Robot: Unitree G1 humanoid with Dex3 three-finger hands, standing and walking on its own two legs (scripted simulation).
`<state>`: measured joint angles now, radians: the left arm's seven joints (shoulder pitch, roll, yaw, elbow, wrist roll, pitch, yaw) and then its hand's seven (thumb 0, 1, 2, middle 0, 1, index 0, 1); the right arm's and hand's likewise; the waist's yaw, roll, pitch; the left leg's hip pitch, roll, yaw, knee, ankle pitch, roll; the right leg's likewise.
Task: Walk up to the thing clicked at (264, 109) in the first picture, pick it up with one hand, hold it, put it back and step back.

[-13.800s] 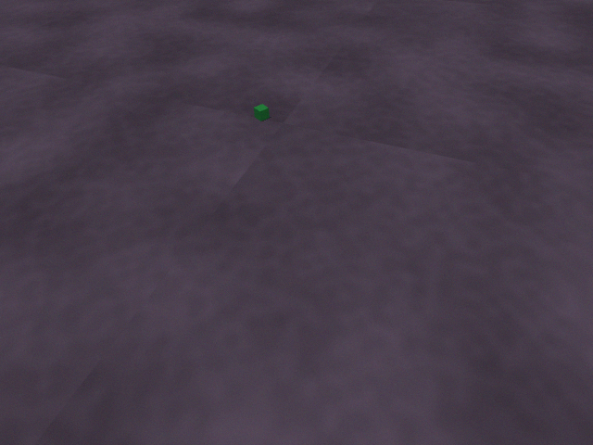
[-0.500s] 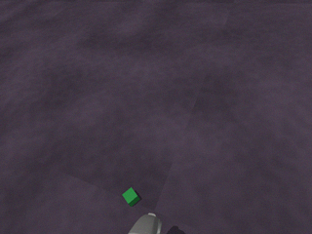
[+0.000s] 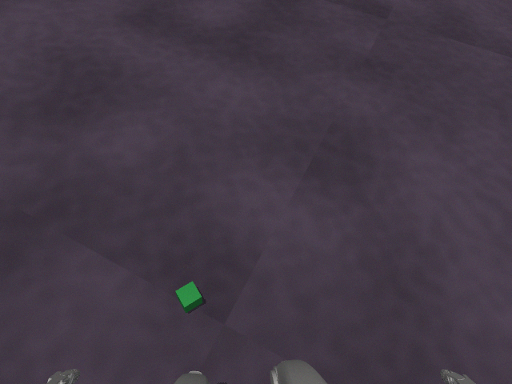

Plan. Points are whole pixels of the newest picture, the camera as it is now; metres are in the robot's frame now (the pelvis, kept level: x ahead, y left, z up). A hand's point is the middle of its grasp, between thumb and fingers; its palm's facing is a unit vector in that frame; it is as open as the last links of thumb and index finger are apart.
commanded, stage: walk up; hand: left
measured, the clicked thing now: (189, 297) +0.48 +0.21 -0.71
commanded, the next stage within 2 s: stand in 0.66 s
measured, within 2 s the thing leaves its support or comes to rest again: neither
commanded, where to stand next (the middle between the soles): +0.04 -0.02 m, yaw -1 degrees
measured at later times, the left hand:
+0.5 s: hand out of the picture -0.05 +0.29 -0.09, palm faces +0.04 -0.79 -0.61, open 7.4 cm
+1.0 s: hand out of the picture -0.01 +0.25 -0.15, palm faces -0.03 -0.96 -0.28, open 7.4 cm
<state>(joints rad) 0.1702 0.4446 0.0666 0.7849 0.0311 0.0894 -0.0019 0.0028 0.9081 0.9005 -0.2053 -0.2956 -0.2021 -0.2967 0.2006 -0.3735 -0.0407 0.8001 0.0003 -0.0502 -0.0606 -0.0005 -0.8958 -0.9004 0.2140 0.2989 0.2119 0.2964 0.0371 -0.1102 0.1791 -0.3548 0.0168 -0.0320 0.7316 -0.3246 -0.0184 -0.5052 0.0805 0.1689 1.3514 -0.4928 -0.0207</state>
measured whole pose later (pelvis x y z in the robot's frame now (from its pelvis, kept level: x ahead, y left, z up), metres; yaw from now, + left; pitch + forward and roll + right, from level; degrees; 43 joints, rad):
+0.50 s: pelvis -0.07 -0.03 +0.00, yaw +1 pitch -4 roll +1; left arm 0.35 0.41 0.08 0.89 0.03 -0.06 0.05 0.00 0.90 0.90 -0.21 -0.30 -0.21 -0.30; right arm 0.31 -0.47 -0.10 0.84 -0.05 0.08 0.07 0.00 -0.90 -0.90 0.21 0.30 0.21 0.30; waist 0.01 0.15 0.10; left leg -0.51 -0.03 -0.14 1.20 -0.40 0.00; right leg -0.39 -0.09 0.03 0.73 -0.32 0.01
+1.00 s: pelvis -0.06 +0.02 +0.01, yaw +2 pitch -5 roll +0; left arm 0.23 0.33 -0.01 0.96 0.01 -0.02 -0.02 0.00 0.91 0.90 -0.21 -0.30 -0.20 -0.30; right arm 0.23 -0.37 -0.05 0.96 0.00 -0.02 0.00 0.00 -0.90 -0.90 0.21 0.30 0.21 0.30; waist -0.01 -0.03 0.10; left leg -0.23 0.02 0.03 0.62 -0.31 0.00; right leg -0.28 0.00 0.01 0.58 -0.22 0.00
